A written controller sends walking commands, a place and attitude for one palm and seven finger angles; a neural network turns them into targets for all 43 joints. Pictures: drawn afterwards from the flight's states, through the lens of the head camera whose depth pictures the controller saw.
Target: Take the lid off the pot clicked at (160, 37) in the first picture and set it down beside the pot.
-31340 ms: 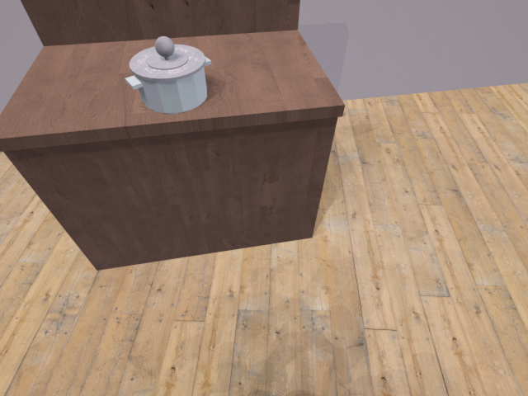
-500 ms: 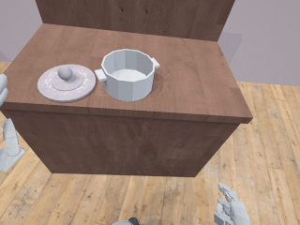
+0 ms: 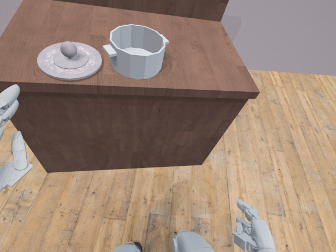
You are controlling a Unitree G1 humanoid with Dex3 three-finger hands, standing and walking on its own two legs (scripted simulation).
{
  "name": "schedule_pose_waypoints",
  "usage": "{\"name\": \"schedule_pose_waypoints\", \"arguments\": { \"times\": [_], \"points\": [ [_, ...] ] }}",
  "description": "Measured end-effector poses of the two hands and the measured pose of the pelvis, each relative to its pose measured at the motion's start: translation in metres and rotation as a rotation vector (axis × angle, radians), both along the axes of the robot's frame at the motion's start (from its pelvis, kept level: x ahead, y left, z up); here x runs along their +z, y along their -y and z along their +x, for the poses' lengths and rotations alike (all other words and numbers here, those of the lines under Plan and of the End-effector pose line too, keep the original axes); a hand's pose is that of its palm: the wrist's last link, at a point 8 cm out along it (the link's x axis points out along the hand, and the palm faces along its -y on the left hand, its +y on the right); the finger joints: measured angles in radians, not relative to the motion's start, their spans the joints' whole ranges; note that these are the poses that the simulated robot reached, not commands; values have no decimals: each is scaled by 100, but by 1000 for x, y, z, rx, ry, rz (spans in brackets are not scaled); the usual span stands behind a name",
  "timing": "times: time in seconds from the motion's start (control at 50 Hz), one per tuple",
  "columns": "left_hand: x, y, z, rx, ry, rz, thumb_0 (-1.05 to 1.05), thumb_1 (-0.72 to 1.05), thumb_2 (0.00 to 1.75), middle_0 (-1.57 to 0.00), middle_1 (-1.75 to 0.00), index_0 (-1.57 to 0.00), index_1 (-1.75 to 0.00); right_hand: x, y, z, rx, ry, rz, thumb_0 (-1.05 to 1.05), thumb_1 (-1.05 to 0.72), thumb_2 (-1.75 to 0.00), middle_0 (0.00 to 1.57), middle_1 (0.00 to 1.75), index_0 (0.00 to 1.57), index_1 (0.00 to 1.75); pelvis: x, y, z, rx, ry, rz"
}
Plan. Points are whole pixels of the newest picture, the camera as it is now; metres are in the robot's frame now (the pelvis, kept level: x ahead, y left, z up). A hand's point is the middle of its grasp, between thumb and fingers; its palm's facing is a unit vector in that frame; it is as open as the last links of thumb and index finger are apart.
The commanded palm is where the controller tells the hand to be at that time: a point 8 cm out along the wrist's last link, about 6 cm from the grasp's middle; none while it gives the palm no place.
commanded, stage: stop stepping back and stand still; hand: left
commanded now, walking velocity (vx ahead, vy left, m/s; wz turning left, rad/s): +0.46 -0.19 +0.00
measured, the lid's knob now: (68, 49) +0.71 +0.33 +0.02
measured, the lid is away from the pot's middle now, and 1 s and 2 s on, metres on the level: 0.23 0.23 0.23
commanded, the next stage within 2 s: let the arm hang, fingers relaxed in 1.64 s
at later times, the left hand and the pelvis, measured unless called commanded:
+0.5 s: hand out of the picture +0.05 +0.34 +0.15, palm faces +0.37 -0.89 -0.26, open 7.4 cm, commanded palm -0.01 +0.38 +0.19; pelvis -0.14 +0.10 -0.03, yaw -1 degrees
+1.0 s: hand out of the picture -0.05 +0.29 -0.19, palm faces +0.11 -0.99 -0.07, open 7.2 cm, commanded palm none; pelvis -0.13 +0.13 -0.02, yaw +6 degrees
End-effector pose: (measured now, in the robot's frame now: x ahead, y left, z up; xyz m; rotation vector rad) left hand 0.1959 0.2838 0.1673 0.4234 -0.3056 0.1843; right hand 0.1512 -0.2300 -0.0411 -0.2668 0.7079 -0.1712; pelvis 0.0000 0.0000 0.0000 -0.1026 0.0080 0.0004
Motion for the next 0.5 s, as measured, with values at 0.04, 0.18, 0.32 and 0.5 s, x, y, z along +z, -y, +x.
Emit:
{"name": "schedule_pose_waypoints", "arguments": {
  "times": [0.04,0.18,0.32,0.5],
  "points": [
    [12,3,-30,-38,-21,39,2,89,90,-20,-30,-21,-30,9,-7,-20,-21,12,11,1,-90,-90,21,30,20,30,4,-3,-9,-15,-6,-2],
    [63,-18,-123,44,37,170,2,89,90,-21,-31,-22,-31,9,-33,-57,35,-7,8,1,-90,-90,21,30,20,30,18,-24,-41,50,-23,-16],
    [27,-81,-171,226,191,45,1,89,90,-21,-30,-21,-30,-31,-58,-77,75,-20,9,1,-90,-90,21,30,20,30,-21,-53,-92,52,10,-3],
    [-10,-101,-179,95,132,-84,2,89,90,-20,-30,-20,-30,-9,-122,-119,46,148,20,1,-90,-90,21,30,20,30,-26,-98,-141,-18,42,78]
  ]
}}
